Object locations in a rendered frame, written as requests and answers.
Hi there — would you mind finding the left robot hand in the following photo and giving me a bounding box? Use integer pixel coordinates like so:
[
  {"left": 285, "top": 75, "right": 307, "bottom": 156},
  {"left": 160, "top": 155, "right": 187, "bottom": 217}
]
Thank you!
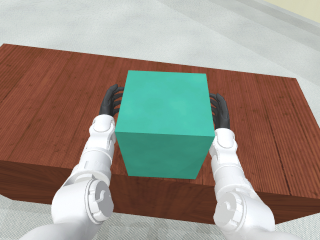
[{"left": 98, "top": 84, "right": 125, "bottom": 117}]

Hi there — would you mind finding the robot right forearm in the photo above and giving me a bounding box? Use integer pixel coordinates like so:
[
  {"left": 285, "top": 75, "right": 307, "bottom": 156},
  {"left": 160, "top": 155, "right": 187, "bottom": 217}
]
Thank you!
[{"left": 209, "top": 128, "right": 265, "bottom": 204}]

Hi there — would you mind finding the pedestal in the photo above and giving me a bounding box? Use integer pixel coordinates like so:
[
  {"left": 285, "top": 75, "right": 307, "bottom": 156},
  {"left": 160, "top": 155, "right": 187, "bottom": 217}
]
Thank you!
[{"left": 0, "top": 43, "right": 320, "bottom": 225}]

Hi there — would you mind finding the robot right upper arm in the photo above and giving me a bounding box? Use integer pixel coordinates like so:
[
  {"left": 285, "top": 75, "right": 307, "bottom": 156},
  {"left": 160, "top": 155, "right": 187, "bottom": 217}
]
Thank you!
[{"left": 213, "top": 191, "right": 304, "bottom": 240}]

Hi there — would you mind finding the robot left upper arm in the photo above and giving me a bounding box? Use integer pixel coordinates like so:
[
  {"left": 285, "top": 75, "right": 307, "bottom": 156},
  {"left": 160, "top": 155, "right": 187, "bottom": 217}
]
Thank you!
[{"left": 19, "top": 178, "right": 114, "bottom": 240}]

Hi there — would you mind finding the carton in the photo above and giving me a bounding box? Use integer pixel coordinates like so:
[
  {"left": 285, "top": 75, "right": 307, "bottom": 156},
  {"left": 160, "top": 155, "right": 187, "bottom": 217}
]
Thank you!
[{"left": 114, "top": 70, "right": 215, "bottom": 179}]

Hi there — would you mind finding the robot left forearm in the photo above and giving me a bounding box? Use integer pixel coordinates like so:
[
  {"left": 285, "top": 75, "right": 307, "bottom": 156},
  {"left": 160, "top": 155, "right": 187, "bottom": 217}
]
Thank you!
[{"left": 51, "top": 114, "right": 117, "bottom": 220}]

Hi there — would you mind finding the right robot hand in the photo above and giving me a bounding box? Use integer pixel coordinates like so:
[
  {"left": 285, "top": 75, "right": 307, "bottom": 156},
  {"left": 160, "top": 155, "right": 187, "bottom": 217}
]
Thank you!
[{"left": 209, "top": 93, "right": 230, "bottom": 130}]

